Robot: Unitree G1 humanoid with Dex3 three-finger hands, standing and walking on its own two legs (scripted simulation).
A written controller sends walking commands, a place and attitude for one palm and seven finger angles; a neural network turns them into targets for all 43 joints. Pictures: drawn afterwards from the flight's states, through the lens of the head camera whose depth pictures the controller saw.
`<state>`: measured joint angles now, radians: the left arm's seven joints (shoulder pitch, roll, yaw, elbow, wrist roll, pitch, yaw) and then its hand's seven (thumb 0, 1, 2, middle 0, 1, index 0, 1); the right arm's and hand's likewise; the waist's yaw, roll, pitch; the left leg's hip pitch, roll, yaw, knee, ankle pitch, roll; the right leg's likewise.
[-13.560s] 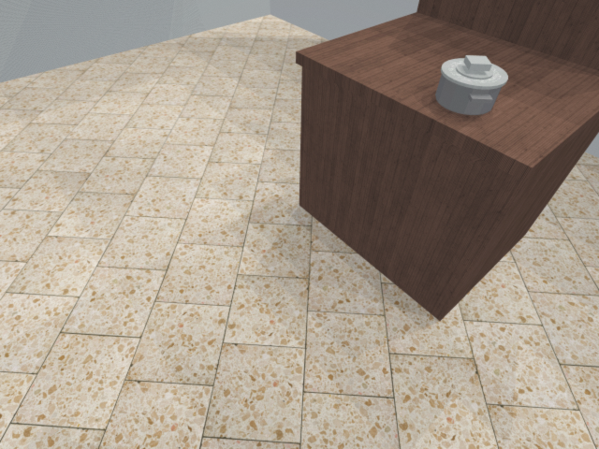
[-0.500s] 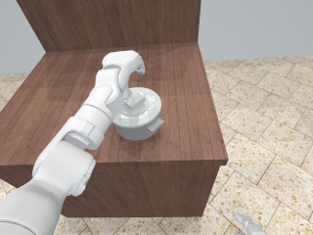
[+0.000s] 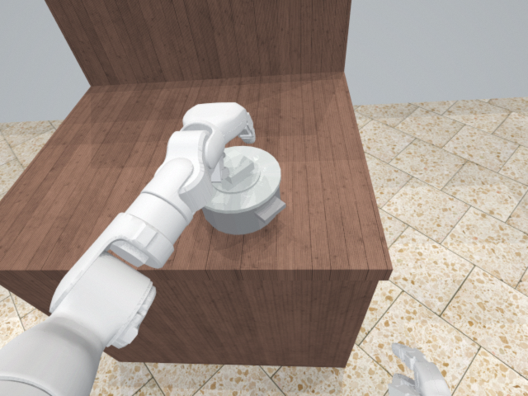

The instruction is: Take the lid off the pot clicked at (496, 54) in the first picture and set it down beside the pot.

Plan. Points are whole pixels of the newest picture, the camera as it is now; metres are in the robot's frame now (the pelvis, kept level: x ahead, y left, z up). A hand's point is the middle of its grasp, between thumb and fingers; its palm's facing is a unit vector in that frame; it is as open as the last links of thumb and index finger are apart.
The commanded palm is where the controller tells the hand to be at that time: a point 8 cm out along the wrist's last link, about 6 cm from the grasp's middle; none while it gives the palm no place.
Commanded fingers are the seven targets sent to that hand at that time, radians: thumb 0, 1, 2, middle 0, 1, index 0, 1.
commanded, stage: lower the open fingers around the knob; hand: left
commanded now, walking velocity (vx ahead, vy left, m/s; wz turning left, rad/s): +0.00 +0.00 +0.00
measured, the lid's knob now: (233, 166) +0.48 +0.07 +0.09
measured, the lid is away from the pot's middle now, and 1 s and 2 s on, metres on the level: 0.00 0.00 0.00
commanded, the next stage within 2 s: close the fingers and squeeze the knob in 0.96 s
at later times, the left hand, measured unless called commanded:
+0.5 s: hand (225, 168) +0.44 +0.07 +0.12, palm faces -0.30 -0.04 -0.95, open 10.1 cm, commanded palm +0.43 +0.07 +0.18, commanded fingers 0.00 -0.31 1.49 -0.85 -0.08 -0.85 -0.08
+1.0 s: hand (228, 173) +0.44 +0.07 +0.11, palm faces -0.28 -0.05 -0.96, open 10.2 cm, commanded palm +0.42 +0.07 +0.17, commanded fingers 0.00 -0.31 1.49 -0.85 -0.08 -0.85 -0.08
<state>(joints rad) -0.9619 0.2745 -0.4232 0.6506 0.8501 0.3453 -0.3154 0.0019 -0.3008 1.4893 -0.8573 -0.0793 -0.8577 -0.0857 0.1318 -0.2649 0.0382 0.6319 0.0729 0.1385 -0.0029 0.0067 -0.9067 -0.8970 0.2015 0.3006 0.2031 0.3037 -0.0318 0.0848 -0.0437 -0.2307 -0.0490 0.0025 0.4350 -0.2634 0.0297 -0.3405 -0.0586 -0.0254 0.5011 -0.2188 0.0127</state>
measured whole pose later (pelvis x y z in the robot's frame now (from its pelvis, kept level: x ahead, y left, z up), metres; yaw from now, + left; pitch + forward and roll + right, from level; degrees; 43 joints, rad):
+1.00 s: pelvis +0.00 +0.00 +0.00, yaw -1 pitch +5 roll +1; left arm -0.92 0.21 -0.40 0.76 0.86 0.35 -0.23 0.00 -0.30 1.49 -0.82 -0.07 -0.82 -0.07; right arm 0.15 -0.26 0.03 0.65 0.07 0.17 0.01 0.01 -0.91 -0.90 0.20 0.30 0.20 0.30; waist -0.04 0.08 -0.06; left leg -0.25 -0.04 0.01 0.44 -0.27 0.03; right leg -0.36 -0.05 -0.01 0.50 -0.22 0.01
